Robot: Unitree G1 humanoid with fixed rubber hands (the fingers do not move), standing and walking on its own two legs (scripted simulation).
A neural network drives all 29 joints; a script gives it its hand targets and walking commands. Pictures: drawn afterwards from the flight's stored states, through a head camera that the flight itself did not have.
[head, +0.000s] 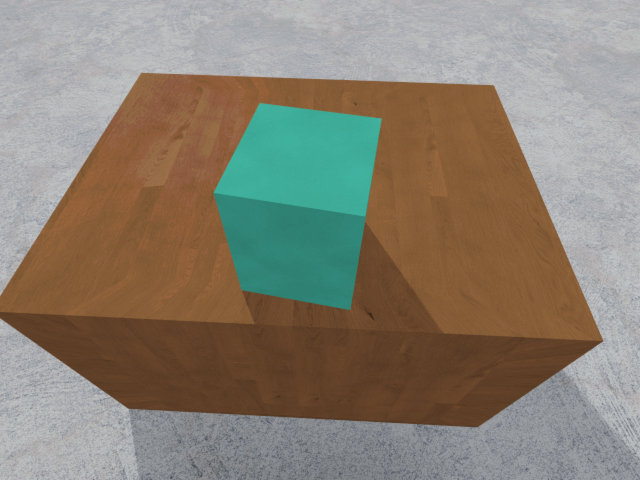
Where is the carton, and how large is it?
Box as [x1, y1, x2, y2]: [214, 103, 381, 309]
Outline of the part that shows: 260,103 214,191 214,196 241,289 349,309 381,118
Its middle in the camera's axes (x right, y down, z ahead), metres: -0.02 -0.05 +0.66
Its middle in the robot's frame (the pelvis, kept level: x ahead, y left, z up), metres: +0.52 +0.03 -0.02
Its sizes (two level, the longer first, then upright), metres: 0.210 0.200 0.250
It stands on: a pedestal, 0.63 m high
